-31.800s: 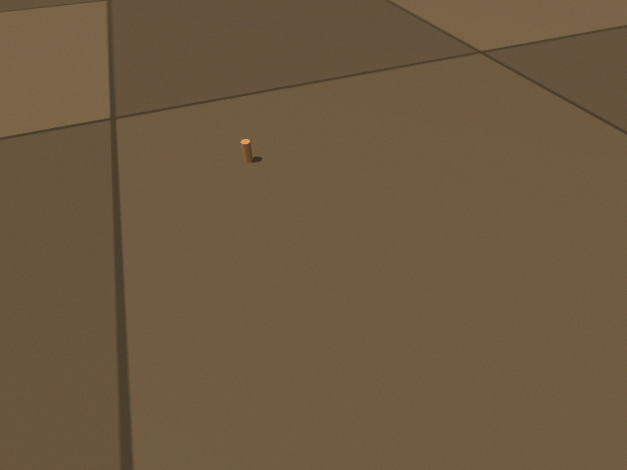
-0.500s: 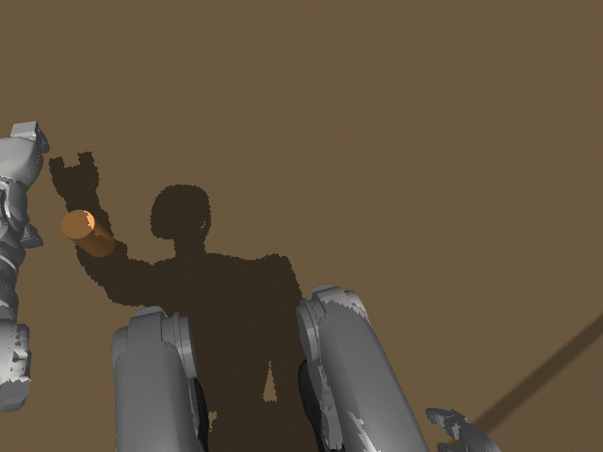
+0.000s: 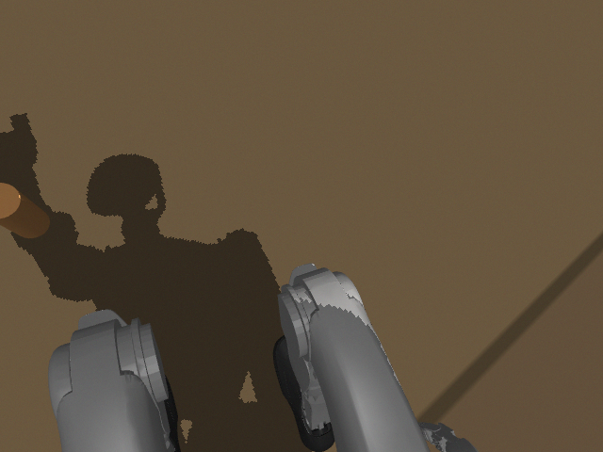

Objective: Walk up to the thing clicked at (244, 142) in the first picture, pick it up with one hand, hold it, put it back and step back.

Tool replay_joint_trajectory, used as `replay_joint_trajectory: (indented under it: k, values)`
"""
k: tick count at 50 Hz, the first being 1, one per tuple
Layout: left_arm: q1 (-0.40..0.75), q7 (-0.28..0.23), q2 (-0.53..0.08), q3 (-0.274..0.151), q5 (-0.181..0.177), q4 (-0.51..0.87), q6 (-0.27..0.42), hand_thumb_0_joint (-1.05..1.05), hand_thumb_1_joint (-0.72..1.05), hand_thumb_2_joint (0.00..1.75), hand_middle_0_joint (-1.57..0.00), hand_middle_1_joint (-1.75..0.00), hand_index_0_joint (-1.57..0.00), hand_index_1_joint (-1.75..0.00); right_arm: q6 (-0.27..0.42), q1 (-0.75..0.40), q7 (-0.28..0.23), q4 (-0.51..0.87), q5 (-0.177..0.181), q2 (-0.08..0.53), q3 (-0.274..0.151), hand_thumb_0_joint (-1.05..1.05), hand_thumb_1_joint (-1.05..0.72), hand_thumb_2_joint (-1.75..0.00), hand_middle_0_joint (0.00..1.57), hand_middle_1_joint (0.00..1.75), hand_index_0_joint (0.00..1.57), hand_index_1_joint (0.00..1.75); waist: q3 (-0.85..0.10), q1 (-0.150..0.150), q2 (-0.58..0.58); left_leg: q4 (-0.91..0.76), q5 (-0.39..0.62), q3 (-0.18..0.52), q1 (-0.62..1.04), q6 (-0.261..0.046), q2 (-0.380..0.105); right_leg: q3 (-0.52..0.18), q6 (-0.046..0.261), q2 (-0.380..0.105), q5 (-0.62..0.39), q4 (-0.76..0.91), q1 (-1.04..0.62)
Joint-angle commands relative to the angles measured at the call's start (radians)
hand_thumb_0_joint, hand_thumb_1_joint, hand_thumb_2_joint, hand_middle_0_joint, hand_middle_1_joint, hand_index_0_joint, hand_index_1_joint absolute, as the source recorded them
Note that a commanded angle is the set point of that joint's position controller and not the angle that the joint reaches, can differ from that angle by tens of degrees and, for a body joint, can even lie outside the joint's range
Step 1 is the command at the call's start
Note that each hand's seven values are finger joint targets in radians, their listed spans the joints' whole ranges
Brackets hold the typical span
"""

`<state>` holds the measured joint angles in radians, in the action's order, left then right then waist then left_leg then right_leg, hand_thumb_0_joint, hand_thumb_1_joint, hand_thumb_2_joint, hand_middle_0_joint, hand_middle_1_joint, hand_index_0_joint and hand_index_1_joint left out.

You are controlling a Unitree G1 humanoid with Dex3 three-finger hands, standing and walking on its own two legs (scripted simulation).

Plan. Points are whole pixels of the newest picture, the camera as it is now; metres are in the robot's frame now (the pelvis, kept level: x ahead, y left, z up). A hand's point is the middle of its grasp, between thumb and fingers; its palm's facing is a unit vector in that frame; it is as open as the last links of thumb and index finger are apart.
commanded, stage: home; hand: left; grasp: from above
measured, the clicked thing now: (16, 213) +0.50 +0.31 -0.27
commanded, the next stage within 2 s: none
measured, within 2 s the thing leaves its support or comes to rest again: neither
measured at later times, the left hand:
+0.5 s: hand out of the picture +0.38 +0.30 +0.03, palm faces -0.28 -0.55 -0.79, open 8.8 cm
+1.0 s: hand out of the picture +0.26 +0.23 +0.24, palm faces +0.14 -0.94 -0.32, open 7.4 cm
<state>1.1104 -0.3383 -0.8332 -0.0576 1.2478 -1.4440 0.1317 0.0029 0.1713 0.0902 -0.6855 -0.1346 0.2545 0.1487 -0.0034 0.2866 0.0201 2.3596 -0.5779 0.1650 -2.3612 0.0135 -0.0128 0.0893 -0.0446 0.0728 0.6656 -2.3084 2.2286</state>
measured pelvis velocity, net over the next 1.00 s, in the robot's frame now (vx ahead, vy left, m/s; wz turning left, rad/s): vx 0.06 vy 0.00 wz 0.17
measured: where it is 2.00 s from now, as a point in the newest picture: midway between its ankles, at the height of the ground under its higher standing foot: (240, 432)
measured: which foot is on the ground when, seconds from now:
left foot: down 0.00-1.00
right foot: down 0.00-1.00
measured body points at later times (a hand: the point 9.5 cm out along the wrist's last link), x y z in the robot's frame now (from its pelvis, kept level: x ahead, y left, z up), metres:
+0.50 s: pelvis +0.02 +0.00 +0.14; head +0.19 +0.06 +0.55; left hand +0.39 +0.32 +0.08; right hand +0.17 -0.26 +0.03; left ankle +0.10 +0.13 -0.30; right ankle +0.11 -0.12 -0.30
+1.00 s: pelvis +0.06 +0.00 +0.32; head +0.14 +0.03 +0.77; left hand +0.25 +0.28 +0.26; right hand +0.27 -0.20 +0.24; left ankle +0.10 +0.13 -0.30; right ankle +0.10 -0.12 -0.30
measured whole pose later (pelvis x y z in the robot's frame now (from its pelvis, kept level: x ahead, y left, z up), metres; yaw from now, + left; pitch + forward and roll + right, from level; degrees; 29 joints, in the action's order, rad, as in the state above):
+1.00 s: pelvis +0.06 +0.00 +0.32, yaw +10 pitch +19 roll -4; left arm -0.20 -0.08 -0.27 -0.03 0.03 -0.14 -0.37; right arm 0.11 0.19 -0.11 -0.56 0.05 0.19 0.06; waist -0.18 0.07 -0.05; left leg 1.29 -0.51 0.08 -1.11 0.02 -0.02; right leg 0.04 -0.01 0.02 0.57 -1.25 1.01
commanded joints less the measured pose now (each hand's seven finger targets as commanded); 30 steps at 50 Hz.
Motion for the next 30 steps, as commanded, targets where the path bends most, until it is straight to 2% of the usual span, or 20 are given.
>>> replay_joint_trajectory:
  k: [1, 2, 3, 4, 6, 7, 8, 10, 12, 16, 17, 19, 22, 23, 25, 26, 27, 28, 29, 30]
  values:
    - [0.331, -0.005, -0.257, -0.018, -0.056, 0.244, -0.053, 0.0, -0.29, 0.93, -0.25, -0.79, -0.23, -0.78, 0.001, 0.218, -0.006, 0.028, 0.009, 0.27, -0.1, 0.0, -0.88, -0.89, 0.2, 0.3, 0.2, 0.3, -0.9, -0.034, -0.441, -0.265, 0.064, -0.103, 0.711, -0.03, -0.012, 0.069, 0.086, 0.023, -0.173, 0.287, -0.382]
    - [0.301, 0.011, -0.247, -0.019, -0.078, 0.267, -0.064, 0.0, -0.37, 0.85, -0.2, -0.87, -0.21, -0.86, -0.003, 0.228, -0.006, 0.024, 0.014, 0.265, -0.102, 0.0, -0.9, -0.89, 0.2, 0.3, 0.2, 0.3, -0.885, -0.044, -0.404, -0.28, 0.061, -0.108, 0.681, -0.034, -0.009, 0.071, 0.082, 0.024, -0.175, 0.307, -0.403]
    - [0.289, 0.028, -0.246, -0.021, -0.093, 0.271, -0.074, 0.0, -0.29, 0.88, -0.24, -0.79, -0.21, -0.78, -0.011, 0.231, -0.006, 0.023, 0.019, 0.259, -0.104, 0.0, -0.88, -0.9, 0.2, 0.3, 0.2, 0.3, -0.873, -0.041, -0.374, -0.28, 0.06, -0.112, 0.648, -0.038, -0.009, 0.065, 0.079, 0.027, -0.176, 0.321, -0.428]
    - [0.235, 0.05, -0.224, -0.015, -0.12, 0.269, -0.082, 0.0, -0.21, 0.89, -0.24, -0.71, -0.21, -0.7, -0.015, 0.232, -0.006, 0.028, 0.025, 0.251, -0.108, 0.0, -0.88, -0.89, 0.2, 0.3, 0.2, 0.3, -0.844, -0.051, -0.339, -0.292, 0.059, -0.112, 0.632, -0.041, -0.007, 0.063, 0.078, 0.028, -0.173, 0.334, -0.437]
    - [0.195, 0.095, -0.2, -0.01, -0.166, 0.322, -0.091, 0.0, -0.17, 0.78, -0.21, -0.55, -0.19, -0.56, -0.022, 0.242, -0.006, 0.033, 0.037, 0.247, -0.122, 0.0, -0.89, -0.9, 0.2, 0.3, 0.2, 0.3, -0.831, -0.064, -0.3, -0.31, 0.069, -0.114, 0.631, -0.045, -0.009, 0.052, 0.076, 0.028, -0.179, 0.364, -0.468]
    - [0.155, 0.119, -0.184, -0.012, -0.19, 0.347, -0.095, 0.0, -0.09, 0.78, -0.21, -0.5, -0.19, -0.52, -0.026, 0.247, -0.005, 0.037, 0.044, 0.246, -0.131, 0.0, -0.89, -0.9, 0.2, 0.3, 0.2, 0.3, -0.828, -0.078, -0.282, -0.323, 0.077, -0.117, 0.633, -0.047, -0.009, 0.048, 0.076, 0.026, -0.181, 0.381, -0.482]
    - [0.108, 0.142, -0.157, -0.006, -0.213, 0.39, -0.098, 0.0, -0.01, 0.76, -0.2, -0.46, -0.19, -0.47, -0.03, 0.245, -0.004, 0.042, 0.051, 0.236, -0.137, 0.0, -0.89, -0.9, 0.2, 0.3, 0.2, 0.3, -0.852, -0.095, -0.286, -0.34, 0.096, -0.119, 0.661, -0.046, -0.009, 0.043, 0.075, 0.026, -0.199, 0.387, -0.514]
    - [0.0, 0.18, -0.15, -0.033, -0.261, 0.493, -0.101, 0.0, 0.15, 0.76, -0.19, -0.4, -0.18, -0.41, -0.038, 0.253, -0.002, 0.065, 0.068, 0.238, -0.163, 0.0, -0.89, -0.9, 0.2, 0.3, 0.2, 0.3, -0.901, -0.138, -0.264, -0.369, 0.138, -0.125, 0.703, -0.047, -0.008, 0.028, 0.076, 0.024, -0.23, 0.428, -0.582]
    - [-0.097, 0.21, -0.114, -0.052, -0.33, 0.644, -0.106, 0.0, 0.31, 0.77, -0.19, -0.34, -0.18, -0.35, -0.046, 0.245, 0.001, 0.084, 0.088, 0.218, -0.18, 0.0, -0.9, -0.9, 0.2, 0.3, 0.2, 0.3, -0.949, -0.167, -0.256, -0.416, 0.172, -0.129, 0.746, -0.049, -0.007, 0.014, 0.073, 0.019, -0.264, 0.461, -0.653]
    - [-0.25, 0.24, -0.034, -0.085, -0.481, 0.823, -0.14, 0.0, 0.63, 0.79, -0.18, -0.27, -0.18, -0.27, -0.052, 0.189, -0.016, 0.108, 0.114, 0.205, -0.197, 0.0, -0.9, -0.9, 0.2, 0.3, 0.2, 0.3, -0.862, -0.178, -0.184, -0.499, 0.171, -0.108, 0.792, -0.057, -0.013, 0.013, 0.071, 0.015, -0.265, 0.542, -0.663]
    - [-0.302, 0.246, -0.008, -0.083, -0.508, 0.837, -0.148, 0.0, 0.71, 0.83, -0.19, -0.28, -0.19, -0.28, -0.052, 0.181, -0.02, 0.11, 0.117, 0.202, -0.201, 0.0, -0.9, -0.9, 0.2, 0.3, 0.2, 0.3, -0.831, -0.18, -0.165, -0.519, 0.174, -0.104, 0.818, -0.058, -0.017, 0.013, 0.073, 0.013, -0.262, 0.564, -0.666]
    - [-0.346, 0.259, 0.059, -0.051, -0.554, 0.926, -0.162, 0.0, 0.87, 0.9, -0.2, -0.3, -0.2, -0.3, -0.048, 0.161, -0.029, 0.123, 0.127, 0.181, -0.21, 0.0, -0.9, -0.9, 0.2, 0.3, 0.2, 0.3, -0.83, -0.179, -0.178, -0.579, 0.154, -0.098, 0.886, -0.057, -0.022, 0.005, 0.072, 0.01, -0.243, 0.608, -0.695]
    - [-0.446, 0.271, 0.112, -0.048, -0.629, 1.022, -0.196, 0.0, 0.9, 0.9, -0.2, -0.3, -0.2, -0.3, -0.036, 0.134, -0.042, 0.136, 0.136, 0.192, -0.225, 0.0, -0.9, -0.9, 0.2, 0.3, 0.2, 0.3, -0.77, -0.195, -0.215, -0.692, 0.104, -0.065, 0.996, -0.041, -0.027, 0.007, 0.082, -0.005, -0.189, 0.657, -0.695]
    - [-0.468, 0.275, 0.14, -0.025, -0.651, 1.059, -0.209, 0.0, 0.9, 0.9, -0.2, -0.3, -0.2, -0.3, -0.03, 0.119, -0.047, 0.145, 0.142, 0.184, -0.227, 0.0, -0.9, -0.9, 0.2, 0.3, 0.2, 0.3, -0.766, -0.198, -0.237, -0.736, 0.075, -0.058, 1.042, -0.039, -0.035, 0.005, 0.079, -0.005, -0.173, 0.676, -0.699]
    - [-0.527, 0.275, 0.179, -0.014, -0.701, 1.089, -0.237, 0.0, 0.9, 0.9, -0.2, -0.3, -0.2, -0.3, -0.016, 0.093, -0.061, 0.153, 0.147, 0.184, -0.228, 0.0, -0.9, -0.9, 0.2, 0.3, 0.2, 0.3, -0.709, -0.19, -0.213, -0.803, 0.008, -0.044, 1.082, -0.034, -0.039, 0.004, 0.075, -0.009, -0.138, 0.727, -0.719]
    - [-0.532, 0.273, 0.189, -0.003, -0.728, 1.158, -0.245, 0.0, 0.9, 0.9, -0.2, -0.3, -0.2, -0.3, -0.005, 0.078, -0.068, 0.157, 0.151, 0.18, -0.225, 0.0, -0.9, -0.9, 0.2, 0.3, 0.2, 0.3, -0.697, -0.192, -0.245, -0.837, -0.034, -0.041, 1.097, -0.03, -0.037, 0.0, 0.074, -0.01, -0.122, 0.745, -0.745]
    - [-0.577, 0.27, 0.208, -0.006, -0.753, 1.167, -0.256, 0.0, 0.9, 0.9, -0.2, -0.3, -0.2, -0.3, 0.006, 0.063, -0.076, 0.165, 0.154, 0.176, -0.223, 0.0, -0.9, -0.9, 0.2, 0.3, 0.2, 0.3, -0.675, -0.19, -0.236, -0.867, -0.061, -0.039, 1.111, -0.03, -0.033, -0.005, 0.073, -0.012, -0.107, 0.774, -0.765]
    - [-0.607, 0.267, 0.203, -0.017, -0.786, 1.192, -0.267, 0.0, 0.9, 0.9, -0.2, -0.3, -0.2, -0.3, 0.018, 0.045, -0.086, 0.163, 0.156, 0.178, -0.22, 0.0, -0.9, -0.9, 0.2, 0.3, 0.2, 0.3, -0.66, -0.202, -0.228, -0.898, -0.089, -0.026, 1.144, -0.028, -0.034, -0.007, 0.071, -0.014, -0.092, 0.792, -0.777]
    - [-0.658, 0.269, 0.249, 0.015, -0.807, 1.189, -0.277, 0.0, 0.89, 0.9, -0.2, -0.3, -0.2, -0.3, 0.029, 0.028, -0.094, 0.169, 0.16, 0.174, -0.217, 0.0, -0.9, -0.9, 0.2, 0.3, 0.2, 0.3, -0.623, -0.191, -0.23, -0.929, -0.107, -0.022, 1.159, -0.026, -0.033, -0.009, 0.071, -0.015, -0.083, 0.811, -0.785]
    - [-0.669, 0.266, 0.253, 0.008, -0.837, 1.236, -0.284, 0.0, 0.9, 0.9, -0.2, -0.3, -0.2, -0.3, 0.042, 0.015, -0.102, 0.171, 0.161, 0.171, -0.215, 0.0, -0.9, -0.9, 0.2, 0.3, 0.2, 0.3, -0.624, -0.196, -0.228, -0.948, -0.11, -0.02, 1.187, -0.025, -0.03, -0.014, 0.07, -0.017, -0.082, 0.833, -0.803]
